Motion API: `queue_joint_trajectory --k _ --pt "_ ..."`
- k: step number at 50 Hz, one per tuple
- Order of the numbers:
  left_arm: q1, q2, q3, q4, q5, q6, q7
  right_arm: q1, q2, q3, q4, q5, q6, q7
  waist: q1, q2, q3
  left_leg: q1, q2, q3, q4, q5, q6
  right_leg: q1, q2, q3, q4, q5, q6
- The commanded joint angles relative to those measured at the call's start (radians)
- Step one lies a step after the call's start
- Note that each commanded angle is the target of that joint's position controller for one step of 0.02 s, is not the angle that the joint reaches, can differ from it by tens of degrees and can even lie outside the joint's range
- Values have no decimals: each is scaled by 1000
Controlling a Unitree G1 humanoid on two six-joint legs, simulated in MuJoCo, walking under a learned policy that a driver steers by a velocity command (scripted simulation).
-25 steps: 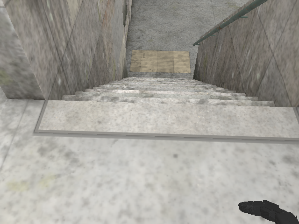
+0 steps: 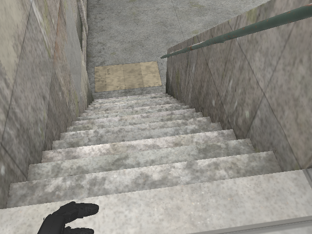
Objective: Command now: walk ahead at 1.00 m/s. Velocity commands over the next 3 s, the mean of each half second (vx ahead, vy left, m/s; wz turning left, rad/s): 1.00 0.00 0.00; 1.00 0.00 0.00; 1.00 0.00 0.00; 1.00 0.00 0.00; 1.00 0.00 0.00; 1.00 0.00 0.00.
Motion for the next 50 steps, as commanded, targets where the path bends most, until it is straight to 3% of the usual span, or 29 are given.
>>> queue_joint_trajectory --k 1,3,4,5,8,10,14,18,20,22,23,24,25,27,29,31,33,34,38,39,40,41,42,44,45,46,47,49,50 --pt "156 145 47 -13 1 -9 28 -21 -234 -40 -40 -26 13 -31 177 124 -59 -127 270 -9 312 1382 61 384 130 -38 -2 -145 -45" --pt "560 227 92 108 10 -3 62 -104 -249 -48 -62 -42 41 -45 367 112 -240 -325 242 6 856 1148 60 807 61 69 -12 -298 -91" --pt "657 321 120 125 29 5 76 -76 -113 -23 -104 -27 33 -28 320 -109 -345 -617 100 2 1282 368 52 1042 -203 405 -18 -483 -141" --pt "615 314 125 123 24 9 56 20 -96 -20 -133 32 14 -15 224 -263 -472 -922 -38 -161 1527 -121 36 1214 -351 932 -220 -506 -261" --pt "446 127 99 139 8 -6 40 -210 -117 -22 -184 -4 14 -24 153 58 -87 -1008 132 -156 1393 42 61 779 -217 534 -298 -335 -170" --pt "443 61 74 162 7 -19 54 -190 -68 -14 -195 -30 55 -5 73 21 -31 -908 168 -170 1295 48 36 552 -153 406 -344 -356 -117" --pt "459 103 75 183 -26 -53 58 -389 -54 7 -305 -41 87 15 46 -37 104 -899 203 -57 932 269 -3 336 -54 208 -426 -170 -107" --pt "494 188 87 179 -45 -55 51 -424 -68 12 -301 -29 79 37 58 -44 64 -584 116 39 727 527 20 289 -39 99 -403 196 -74" --pt "428 189 80 152 -42 -55 49 -159 -141 -34 -196 -19 87 12 -35 -75 -79 -274 32 92 866 619 69 274 -15 -3 -166 502 -23" --pt "241 263 97 122 -55 -31 76 326 -223 -90 -66 -46 99 -24 -335 -77 -191 108 28 38 856 354 120 117 -32 8 504 703 19" --pt "134 241 110 119 -68 -21 91 390 -268 -108 -63 -27 93 -22 -418 166 -167 48 113 -66 633 276 162 47 158 4 1087 53 50" --pt "263 48 71 38 -52 -28 109 186 -224 -60 -112 -30 65 6 -159 324 -22 -72 286 -281 630 777 154 -190 258 281 1239 -610 17" --pt "451 54 66 48 -32 -27 111 -7 -207 -61 -173 -10 63 12 31 191 -81 -123 408 -485 522 815 225 -233 197 311 1143 -530 12" --pt "411 134 92 65 2 20 117 -205 -137 -48 -223 -16 42 3 134 1 36 -558 434 -546 523 306 267 -190 81 326 953 -444 54" --pt "299 94 83 4 30 75 89 -289 -128 -24 -256 -19 14 8 172 -11 85 -906 350 -357 533 375 189 6 64 240 651 -374 74" --pt "391 66 79 49 29 100 60 -131 -248 -51 -184 -21 -8 4 169 41 -45 -908 297 -288 572 291 162 207 115 82 728 -88 66" --pt "290 75 85 5 -17 69 35 -193 -145 -28 -207 0 -39 -27 193 -66 -4 -1143 137 -71 702 -232 74 386 124 90 311 473 62" --pt "300 43 67 11 -25 63 14 -234 -148 -30 -210 22 -53 -39 213 12 -45 -1209 130 -18 731 -316 51 599 128 69 279 682 84" --pt "462 96 74 72 13 85 47 -200 -138 -37 -198 -13 5 -52 215 68 -66 -948 123 59 1190 -16 26 730 171 -60 149 479 71" --pt "635 134 96 138 23 92 56 -232 -195 -53 -202 -21 36 -61 295 44 -95 -893 159 30 1500 277 27 809 101 27 73 350 11" --pt "598 175 105 106 13 79 52 -266 -197 -66 -222 -12 82 -71 320 -58 52 -815 52 21 1849 333 19 650 -8 152 -378 228 -59" --pt "768 165 109 164 15 73 46 -458 -199 -76 -252 -7 97 -69 447 -82 37 -1245 -34 -13 2258 -164 52 954 -33 134 -103 431 -95" --pt "623 205 65 106 2 48 28 -270 -25 -18 -350 13 93 -72 183 -239 36 -1440 -94 -200 2136 -430 73 928 -182 312 239 1144 10" --pt "678 182 89 171 -21 -5 33 -158 -72 -34 -225 -67 81 -83 120 -53 46 -1551 12 -306 1691 -43 100 789 -209 428 237 383 -5" --pt "486 113 57 114 -28 -12 54 -190 -115 -39 -223 -64 75 -59 23 158 42 -1225 5 -233 1235 219 33 434 -64 281 67 123 19" --pt "431 154 60 116 -21 -35 70 -156 -115 -44 -234 -96 61 -55 -20 22 -3 -1003 2 -169 1070 340 -14 280 -120 346 174 321 -48" --pt "481 193 75 157 -15 -48 71 -67 -104 -40 -159 -91 73 -58 -12 -107 -66 -917 22 -122 1237 423 -19 252 -187 472 284 408 -100" --pt "371 67 41 118 -45 -92 88 -235 -88 -21 -221 -27 53 -33 -45 117 -19 -594 36 -71 796 1046 -53 -123 -2 244 410 -367 -31" --pt "382 89 42 129 -51 -77 91 -307 -40 -3 -240 1 55 -8 9 80 -19 -452 18 9 745 1087 -63 -159 -4 223 351 -400 -42"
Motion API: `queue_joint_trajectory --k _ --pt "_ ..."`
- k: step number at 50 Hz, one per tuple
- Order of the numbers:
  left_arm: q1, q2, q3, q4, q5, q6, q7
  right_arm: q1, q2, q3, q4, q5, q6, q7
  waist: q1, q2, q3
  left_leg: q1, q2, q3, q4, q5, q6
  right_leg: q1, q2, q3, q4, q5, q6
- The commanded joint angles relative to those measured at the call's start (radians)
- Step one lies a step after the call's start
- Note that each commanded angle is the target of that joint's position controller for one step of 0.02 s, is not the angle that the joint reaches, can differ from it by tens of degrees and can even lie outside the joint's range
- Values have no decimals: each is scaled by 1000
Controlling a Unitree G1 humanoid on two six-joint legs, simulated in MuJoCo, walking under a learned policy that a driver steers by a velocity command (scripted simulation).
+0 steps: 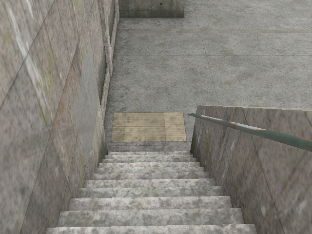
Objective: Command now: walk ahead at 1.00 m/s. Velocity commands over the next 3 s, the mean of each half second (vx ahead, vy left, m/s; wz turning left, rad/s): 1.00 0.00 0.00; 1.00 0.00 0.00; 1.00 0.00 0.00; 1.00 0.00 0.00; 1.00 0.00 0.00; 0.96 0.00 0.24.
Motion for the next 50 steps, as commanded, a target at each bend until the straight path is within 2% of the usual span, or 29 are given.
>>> queue_joint_trajectory --k 1,3,4,5,6,7,9,10,12,15,19,21,22,23,25,26,27,28,30,33,37,39,40,41,42,43,46,47,50 --pt "-191 108 17 -114 -21 -34 17 63 -13 16 -27 52 -5 41 -80 -9 115 590 30 171 -343 358 -3 -543 -183 205 -124 553 -76" --pt "-344 177 32 -113 -8 3 19 416 -86 -16 86 -8 49 19 -240 -293 23 701 83 158 -126 162 101 -473 -248 318 204 892 -108" --pt "-425 132 28 -150 -3 24 4 698 -217 -65 188 -3 63 12 -372 -111 -48 1002 99 145 -293 69 153 -572 -138 162 628 1105 -52" --pt "-420 83 29 -138 26 47 13 665 -191 -61 154 43 59 49 -420 165 123 890 181 61 -610 67 221 -669 119 45 1247 303 -32" --pt "-226 -10 -3 -248 -1 48 36 457 -178 -21 112 35 34 81 -96 346 113 972 339 -206 -198 800 166 -951 130 153 1155 21 -35" --pt "-174 34 -5 -196 38 50 50 521 -156 -22 138 59 8 87 -110 171 70 989 373 -247 -245 516 165 -1032 25 191 902 83 -43" --pt "-248 42 10 -122 70 61 40 440 -84 11 163 21 -19 65 -50 -102 157 670 277 -196 -274 -91 140 -1011 -10 252 723 300 -41" --pt "-179 20 12 -133 99 56 41 399 -64 20 153 32 -30 59 32 37 133 581 340 -289 -232 197 160 -957 -51 295 568 421 -24" --pt "-210 0 3 -123 77 73 24 319 -98 13 149 24 -44 36 76 84 136 48 299 -272 -335 -131 196 -442 -69 136 237 877 70" --pt "-378 29 3 -169 36 42 -22 187 -48 28 114 73 -69 -5 85 -62 153 -92 142 -113 -145 -707 114 -252 -88 107 -197 1481 61" --pt "-227 108 32 -119 28 86 -20 105 -147 -8 109 46 -28 4 74 243 110 65 187 -104 69 -439 167 37 -132 -4 -251 1259 16" --pt "229 206 85 23 47 98 2 105 -92 -2 143 3 -8 9 258 111 25 -21 99 82 747 26 102 450 -132 -14 -414 1051 -61" --pt "141 150 77 -28 9 86 -35 74 -76 -24 125 2 31 -16 284 -134 174 -30 -117 168 1212 -695 104 284 -255 136 -914 953 -136" --pt "63 129 35 -24 31 66 -67 121 41 6 32 28 27 -28 86 -263 185 -430 -173 41 1223 -1074 113 431 -326 208 -347 1617 -47" --pt "114 127 28 18 15 40 -67 231 33 13 85 4 26 -27 3 -82 67 -530 -46 -43 947 -997 129 389 -418 365 -340 1227 -118" --pt "28 75 7 4 22 27 -55 163 28 8 100 -2 25 -21 -20 22 82 -500 -31 -40 803 -785 118 215 -322 297 -358 954 -51" --pt "-8 106 11 -11 15 7 -55 187 59 18 57 -34 18 -19 -71 -175 48 -533 12 -88 719 -673 78 180 -417 440 -312 1115 -118" --pt "-94 57 -11 -37 19 3 -35 88 35 22 -6 -22 22 -8 -108 -77 60 -312 36 -64 327 -389 -2 -134 -452 474 -454 950 -128" --pt "-147 135 7 -49 35 9 -27 126 15 3 83 -24 53 0 -126 -95 56 66 15 73 416 -226 -34 -451 -371 448 -426 774 -146" --pt "-209 82 -6 -73 -28 -10 10 -44 -6 16 25 19 10 48 -110 21 94 343 32 147 -146 420 -24 -561 -191 235 -268 237 -57" --pt "-226 190 42 -72 17 27 14 66 -74 -11 46 19 47 30 -83 -292 112 384 110 139 -222 124 43 -257 -287 279 -41 646 -109" --pt "-226 117 40 -47 50 46 15 457 -161 -58 177 -1 62 13 -218 -169 10 790 106 147 -332 -59 102 -347 -228 167 521 1094 -68" --pt "-263 106 57 -62 41 81 38 485 -147 -61 143 30 46 37 -309 62 123 690 196 48 -858 -137 182 -334 -16 50 1044 674 -61" --pt "-256 -3 36 -113 27 81 46 415 -94 -22 161 32 36 77 -175 245 183 831 230 49 -415 390 88 -781 105 99 1186 27 -68" --pt "-164 -54 9 -176 21 69 45 398 -105 -4 172 34 21 85 -43 297 99 935 307 -54 -199 766 75 -953 50 134 1023 34 -75" --pt "-144 7 20 -126 32 65 40 469 -126 -24 197 38 7 84 -74 152 27 942 338 -120 -252 303 125 -1011 -21 176 883 108 -85" --pt "-307 -38 10 -177 72 62 13 412 -66 19 186 19 -20 48 -14 108 55 533 368 -288 -338 -131 173 -985 -74 230 507 537 15" --pt "-357 -23 4 -204 71 71 12 283 -12 35 163 29 -18 32 52 73 81 238 333 -258 -408 -214 178 -706 -113 159 186 765 79" --pt "-383 56 37 -130 52 63 -17 246 -79 13 160 46 -51 7 32 32 76 168 202 -196 -212 -630 148 -514 -102 133 41 1270 63"
Over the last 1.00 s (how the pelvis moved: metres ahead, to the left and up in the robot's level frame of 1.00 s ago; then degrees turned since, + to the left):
0.85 -0.02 -0.29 0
